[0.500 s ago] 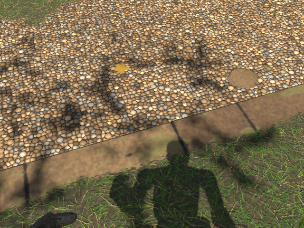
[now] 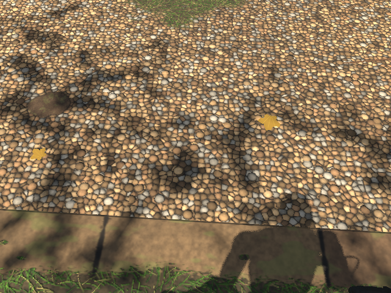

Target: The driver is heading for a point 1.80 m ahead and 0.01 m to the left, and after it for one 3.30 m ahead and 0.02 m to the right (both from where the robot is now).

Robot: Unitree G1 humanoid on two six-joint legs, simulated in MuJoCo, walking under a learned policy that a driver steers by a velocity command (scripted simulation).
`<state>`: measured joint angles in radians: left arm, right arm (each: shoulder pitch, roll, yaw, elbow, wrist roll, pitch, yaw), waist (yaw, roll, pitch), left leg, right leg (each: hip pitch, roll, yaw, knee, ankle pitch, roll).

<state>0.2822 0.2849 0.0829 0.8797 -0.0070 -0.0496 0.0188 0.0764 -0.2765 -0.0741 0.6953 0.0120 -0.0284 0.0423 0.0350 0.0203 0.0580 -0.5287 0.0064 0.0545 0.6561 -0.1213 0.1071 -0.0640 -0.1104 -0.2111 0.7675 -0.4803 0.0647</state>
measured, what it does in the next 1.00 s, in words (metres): walks ahead: right foot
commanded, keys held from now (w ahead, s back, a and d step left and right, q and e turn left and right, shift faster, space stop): q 0.14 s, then no key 0.86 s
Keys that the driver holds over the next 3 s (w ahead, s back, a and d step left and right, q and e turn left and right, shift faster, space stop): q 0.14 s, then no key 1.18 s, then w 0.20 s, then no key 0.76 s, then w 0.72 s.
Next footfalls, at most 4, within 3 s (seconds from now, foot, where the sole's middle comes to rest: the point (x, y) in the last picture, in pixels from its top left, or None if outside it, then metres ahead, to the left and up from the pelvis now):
0.48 right None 0.28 -0.13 -0.75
1.92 left None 0.31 0.11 -0.75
2.58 left None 0.38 0.15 -0.75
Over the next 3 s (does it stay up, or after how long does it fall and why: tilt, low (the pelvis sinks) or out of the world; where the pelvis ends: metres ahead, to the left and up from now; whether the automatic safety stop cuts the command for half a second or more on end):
stays up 0.49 0.07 0.02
